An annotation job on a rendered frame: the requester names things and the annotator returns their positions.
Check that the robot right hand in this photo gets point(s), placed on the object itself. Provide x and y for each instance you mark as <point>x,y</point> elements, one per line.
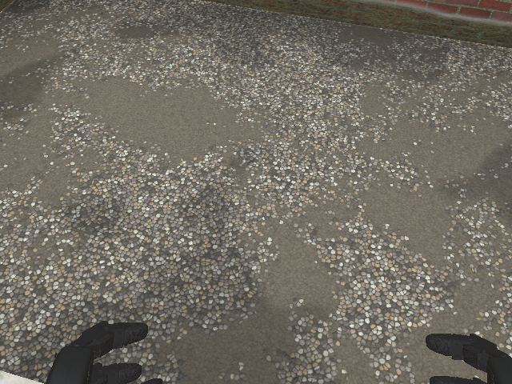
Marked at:
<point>475,351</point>

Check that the robot left hand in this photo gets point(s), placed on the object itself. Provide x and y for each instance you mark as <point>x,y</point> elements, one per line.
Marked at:
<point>74,363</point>

